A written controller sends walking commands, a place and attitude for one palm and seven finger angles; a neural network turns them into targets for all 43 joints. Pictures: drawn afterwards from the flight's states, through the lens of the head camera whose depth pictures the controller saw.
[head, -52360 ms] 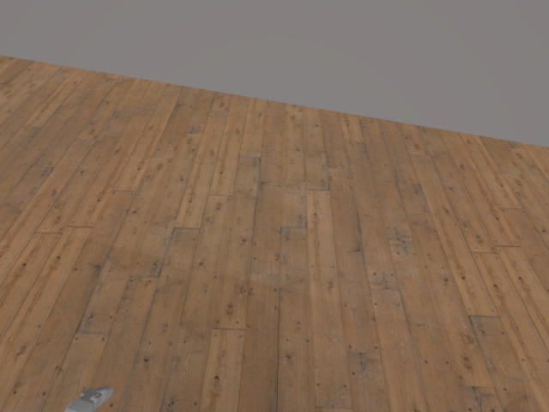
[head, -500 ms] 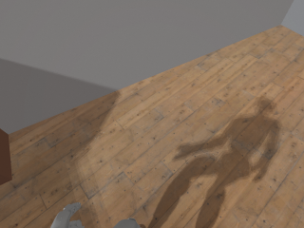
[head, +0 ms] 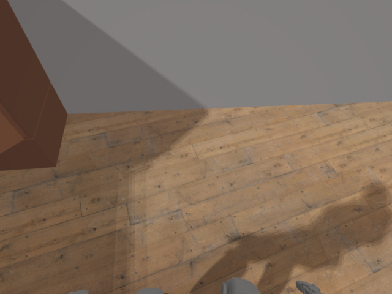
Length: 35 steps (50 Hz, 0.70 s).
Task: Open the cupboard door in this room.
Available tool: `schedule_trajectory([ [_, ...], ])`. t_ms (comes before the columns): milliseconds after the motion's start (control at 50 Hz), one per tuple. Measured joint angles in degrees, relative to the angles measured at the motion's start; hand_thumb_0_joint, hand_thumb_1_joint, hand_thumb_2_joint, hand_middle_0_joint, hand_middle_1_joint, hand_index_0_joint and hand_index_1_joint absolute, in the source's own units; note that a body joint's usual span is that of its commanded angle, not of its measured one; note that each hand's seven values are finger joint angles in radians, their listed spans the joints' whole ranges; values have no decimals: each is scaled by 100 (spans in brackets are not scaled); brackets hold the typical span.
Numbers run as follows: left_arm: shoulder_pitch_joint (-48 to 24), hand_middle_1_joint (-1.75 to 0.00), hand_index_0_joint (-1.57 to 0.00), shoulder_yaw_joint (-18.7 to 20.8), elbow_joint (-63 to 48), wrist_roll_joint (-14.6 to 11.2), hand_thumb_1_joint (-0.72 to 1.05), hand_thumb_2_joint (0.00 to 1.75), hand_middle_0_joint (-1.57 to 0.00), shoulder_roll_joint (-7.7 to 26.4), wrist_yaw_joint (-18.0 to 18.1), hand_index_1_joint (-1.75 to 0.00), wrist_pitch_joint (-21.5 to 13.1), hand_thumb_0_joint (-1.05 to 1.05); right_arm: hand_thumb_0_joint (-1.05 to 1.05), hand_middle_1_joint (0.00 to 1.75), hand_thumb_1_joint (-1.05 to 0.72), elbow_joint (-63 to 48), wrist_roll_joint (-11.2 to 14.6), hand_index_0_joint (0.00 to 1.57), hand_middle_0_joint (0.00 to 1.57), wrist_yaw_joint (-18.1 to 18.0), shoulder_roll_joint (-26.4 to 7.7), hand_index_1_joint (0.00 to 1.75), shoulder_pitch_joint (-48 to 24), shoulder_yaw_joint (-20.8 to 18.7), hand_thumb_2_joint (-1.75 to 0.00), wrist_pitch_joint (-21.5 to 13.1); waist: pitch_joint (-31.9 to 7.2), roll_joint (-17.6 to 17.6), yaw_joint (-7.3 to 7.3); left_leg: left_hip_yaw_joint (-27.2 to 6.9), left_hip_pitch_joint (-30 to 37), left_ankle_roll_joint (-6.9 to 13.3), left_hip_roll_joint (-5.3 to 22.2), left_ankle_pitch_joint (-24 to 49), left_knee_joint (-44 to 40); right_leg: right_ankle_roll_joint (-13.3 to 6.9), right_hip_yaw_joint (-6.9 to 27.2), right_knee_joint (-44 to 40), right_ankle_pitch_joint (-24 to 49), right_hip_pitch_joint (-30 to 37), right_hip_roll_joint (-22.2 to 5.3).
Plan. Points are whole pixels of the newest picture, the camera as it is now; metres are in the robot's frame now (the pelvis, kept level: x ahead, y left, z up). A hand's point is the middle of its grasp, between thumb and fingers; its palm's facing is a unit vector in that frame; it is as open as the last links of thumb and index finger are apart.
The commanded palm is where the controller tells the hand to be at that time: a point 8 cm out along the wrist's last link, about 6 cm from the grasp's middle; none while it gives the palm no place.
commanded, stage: turn to face it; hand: left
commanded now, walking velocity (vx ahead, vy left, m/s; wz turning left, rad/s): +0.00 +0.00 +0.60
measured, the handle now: out of the picture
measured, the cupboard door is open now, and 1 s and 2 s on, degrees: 42 42 42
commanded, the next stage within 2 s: take the last steps up to it in 1.36 s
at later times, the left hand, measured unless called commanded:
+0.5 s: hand out of the picture +0.05 +0.15 -0.14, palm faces +0.29 -0.92 -0.26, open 7.4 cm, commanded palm none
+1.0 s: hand out of the picture -0.02 +0.20 -0.16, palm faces +0.59 -0.77 -0.25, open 7.4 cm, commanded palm none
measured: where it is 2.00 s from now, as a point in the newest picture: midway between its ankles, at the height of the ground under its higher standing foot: outside the picture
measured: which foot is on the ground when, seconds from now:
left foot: down 0.00-0.28, up 0.30-0.68, down 0.70-1.00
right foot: up 0.00-0.28, down 0.30-0.70, up 0.72-1.00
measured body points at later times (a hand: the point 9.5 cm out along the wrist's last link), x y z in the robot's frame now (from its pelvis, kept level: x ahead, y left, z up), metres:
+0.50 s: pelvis +0.02 -0.06 +0.01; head +0.07 -0.06 +0.45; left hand +0.04 +0.20 -0.12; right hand +0.16 -0.30 -0.15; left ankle -0.04 +0.07 -0.65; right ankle +0.02 -0.17 -0.73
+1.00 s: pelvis +0.03 -0.04 +0.01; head +0.05 +0.01 +0.45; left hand -0.05 +0.24 -0.14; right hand +0.25 -0.20 -0.12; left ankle -0.02 +0.06 -0.73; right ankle +0.12 -0.18 -0.67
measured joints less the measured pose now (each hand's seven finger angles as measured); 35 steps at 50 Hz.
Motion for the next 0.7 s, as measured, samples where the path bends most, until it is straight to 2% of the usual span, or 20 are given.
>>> schedule_trajectory([
  [80,-139,-30,-20,-1,-132,-6,91,89,-19,12,-16,-30,-65,1,0,30,-91,98,1,20,21,-8,23,30,152,29,-90,11,-71,133,-11,-242,137,-2,-34,230,-377,45,194,-380,264,-61,67],
  [140,-255,-30,-20,-14,-207,-15,91,89,-19,-5,-11,-30,-72,0,0,30,-91,159,-11,20,21,12,43,30,269,20,-90,38,-115,221,-74,-447,144,-54,-62,297,-463,46,250,-913,242,89,139],
  [220,-399,-30,-20,-61,-309,-43,91,89,-19,-73,-4,-30,-106,0,0,30,-91,218,-26,20,21,29,38,30,397,-30,-90,96,-135,342,-184,-742,45,-170,-121,296,-381,-12,250,-1899,187,507,317],
  [280,-407,-30,-20,-114,-405,-67,91,89,-19,-133,2,-30,-212,0,0,30,-91,245,10,20,21,29,1,30,487,-92,-90,153,-178,401,-228,-949,-128,-304,-229,193,-117,-88,188,-3102,703,1084,441],
  [300,-383,-30,-20,-123,-426,-47,91,89,-19,-164,18,-30,-275,0,0,30,-91,258,39,20,21,32,-28,30,503,-121,-90,171,-195,425,-212,-960,-246,-323,-247,12,117,-225,159,-3362,844,1201,438],
  [320,-374,-30,-20,-146,-417,-22,91,89,-19,-235,38,-30,-311,0,0,30,-91,292,52,20,21,32,-84,30,477,-160,-90,199,-161,516,-222,-927,-406,-367,-230,-503,596,-368,71,-3293,810,1205,455],
  [360,-307,-30,-20,-219,-397,0,90,89,-20,-359,64,-30,-329,0,0,30,-91,322,38,20,21,49,-179,30,460,-223,-90,253,-119,590,-274,-708,-787,-433,-249,-1130,1867,-535,-119,-3251,691,1306,365],
  [400,-197,-30,-20,-250,-376,-14,90,89,-20,-457,86,-30,-316,0,0,30,-91,359,24,20,20,81,-239,30,425,-259,-90,299,-97,576,-292,-437,-1046,-529,-162,-1109,2862,-572,-265,-3393,691,1471,258],
  [440,-93,-30,-20,-266,-345,-24,90,89,-20,-515,86,-30,-315,0,0,30,-91,368,22,20,20,113,-258,30,376,-264,-90,331,-69,509,-306,-238,-1143,-621,-27,-972,3281,-571,-403,-3548,737,1610,161],
  [500,32,-30,-20,-275,-301,-14,90,89,-20,-557,79,-30,-331,0,0,30,-91,358,32,20,20,145,-240,30,277,-245,-90,355,2,367,-282,-45,-1037,-704,143,-924,2997,-554,-625,-3684,761,1759,21],
  [600,234,-30,-20,-244,-222,21,90,89,-20,-509,52,-30,-350,0,0,30,-91,314,47,20,20,171,-200,30,14,-171,-90,339,116,187,-114,207,-584,-669,250,-980,1689,-480,-995,-3520,595,1817,-170],
  [640,321,-30,-20,-201,-177,30,90,89,-20,-430,42,-30,-339,0,0,30,-91,258,54,20,20,173,-176,30,-106,-139,-90,300,144,114,-41,318,-360,-606,223,-887,1147,-422,-1131,-3319,460,1782,-252],
  [680,439,-30,-20,-153,-126,8,90,89,-20,-325,25,-30,-314,0,0,30,-91,155,47,20,20,181,-170,30,-185,-108,-90,223,114,48,-2,420,-31,-513,157,-359,400,-331,-1241,-2936,236,1667,-362],
  [700,486,-30,-20,-122,-96,-13,90,89,-20,-265,12,-30,-277,0,0,30,-91,97,30,20,20,181,-173,30,-213,-106,-90,156,77,24,-5,400,9,-250,114,-16,236,-274,-1226,-2552,108,1493,-432],
])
